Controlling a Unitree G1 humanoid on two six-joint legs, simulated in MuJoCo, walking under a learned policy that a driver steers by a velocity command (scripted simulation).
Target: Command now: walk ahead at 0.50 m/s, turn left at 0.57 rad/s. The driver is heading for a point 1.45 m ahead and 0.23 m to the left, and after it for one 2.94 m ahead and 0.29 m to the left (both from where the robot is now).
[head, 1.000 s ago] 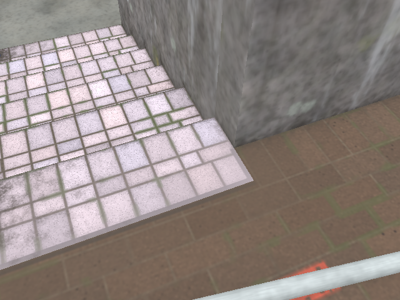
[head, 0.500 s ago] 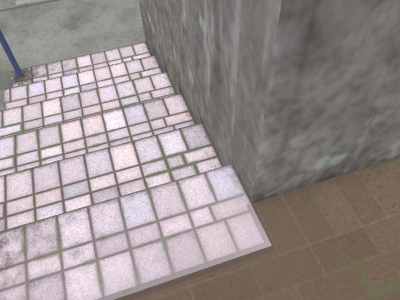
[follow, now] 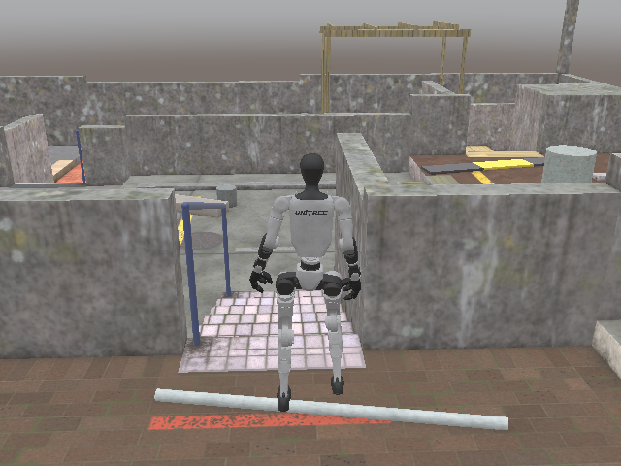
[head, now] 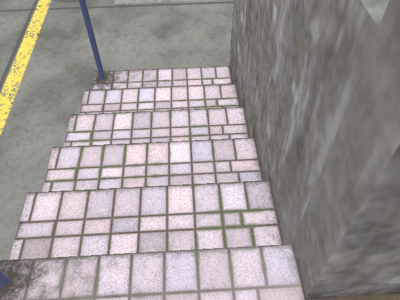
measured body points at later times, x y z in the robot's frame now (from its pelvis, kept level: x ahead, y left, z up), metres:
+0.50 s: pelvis +0.28 +0.01 -0.07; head +0.29 +0.02 +0.38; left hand +0.18 +0.23 -0.21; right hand +0.56 -0.12 -0.15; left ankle +0.41 +0.16 -0.77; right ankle +0.16 -0.15 -0.79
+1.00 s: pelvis +0.36 +0.03 -0.05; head +0.37 +0.01 +0.39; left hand +0.30 +0.27 -0.19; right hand +0.49 -0.17 -0.21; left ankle +0.41 +0.15 -0.79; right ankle +0.42 -0.06 -0.79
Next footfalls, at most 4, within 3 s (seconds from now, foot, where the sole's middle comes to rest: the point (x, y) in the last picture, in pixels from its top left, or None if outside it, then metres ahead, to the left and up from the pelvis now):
0.12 right None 0.19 -0.15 -0.83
0.52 left None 0.44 0.17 -0.83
0.90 right None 0.46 -0.05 -0.83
1.94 right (179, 215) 0.90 0.12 -0.96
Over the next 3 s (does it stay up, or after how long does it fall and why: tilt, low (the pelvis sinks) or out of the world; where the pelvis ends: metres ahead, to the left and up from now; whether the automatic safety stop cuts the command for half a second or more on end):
stays up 1.36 0.48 -0.38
